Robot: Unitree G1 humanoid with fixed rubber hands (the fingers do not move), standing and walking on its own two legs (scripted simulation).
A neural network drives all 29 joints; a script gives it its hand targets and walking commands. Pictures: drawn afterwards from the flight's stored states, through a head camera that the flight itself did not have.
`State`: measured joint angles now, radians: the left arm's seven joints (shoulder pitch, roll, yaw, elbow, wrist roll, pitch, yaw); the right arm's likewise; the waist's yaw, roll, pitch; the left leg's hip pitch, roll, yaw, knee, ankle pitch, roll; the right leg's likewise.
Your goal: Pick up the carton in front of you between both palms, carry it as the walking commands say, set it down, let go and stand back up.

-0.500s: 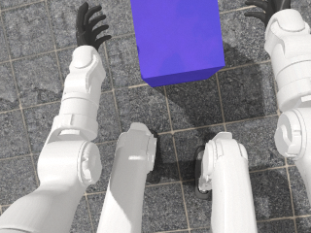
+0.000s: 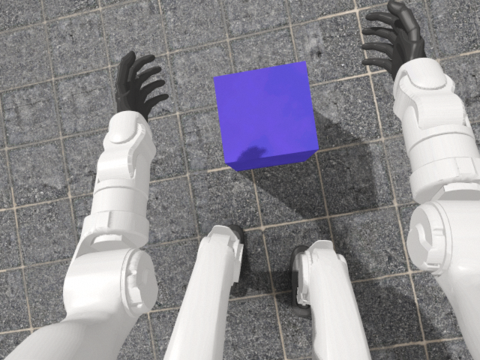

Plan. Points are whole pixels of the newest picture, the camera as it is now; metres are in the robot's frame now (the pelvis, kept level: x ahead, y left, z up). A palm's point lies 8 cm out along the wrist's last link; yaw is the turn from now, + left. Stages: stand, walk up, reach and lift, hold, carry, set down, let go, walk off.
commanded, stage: set down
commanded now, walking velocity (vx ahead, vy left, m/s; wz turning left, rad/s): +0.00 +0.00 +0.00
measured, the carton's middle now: (265, 125) +0.53 +0.04 -0.45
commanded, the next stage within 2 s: let go in 0.12 s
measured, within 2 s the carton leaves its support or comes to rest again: neither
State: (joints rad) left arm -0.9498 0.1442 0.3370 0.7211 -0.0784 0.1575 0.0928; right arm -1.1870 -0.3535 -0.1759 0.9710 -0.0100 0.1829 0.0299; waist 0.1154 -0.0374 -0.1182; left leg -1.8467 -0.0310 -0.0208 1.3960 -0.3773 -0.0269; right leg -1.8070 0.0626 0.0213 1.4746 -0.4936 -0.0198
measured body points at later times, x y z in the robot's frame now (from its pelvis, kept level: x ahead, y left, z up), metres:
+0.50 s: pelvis +0.05 +0.02 +0.13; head +0.28 +0.02 +0.52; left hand +0.40 +0.25 +0.02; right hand +0.44 -0.18 +0.01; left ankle +0.10 +0.12 -0.54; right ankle +0.06 -0.10 -0.54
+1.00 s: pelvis +0.10 +0.01 +0.20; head +0.17 +0.00 +0.64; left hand +0.27 +0.25 +0.12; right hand +0.30 -0.22 +0.11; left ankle +0.10 +0.12 -0.54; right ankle +0.06 -0.10 -0.54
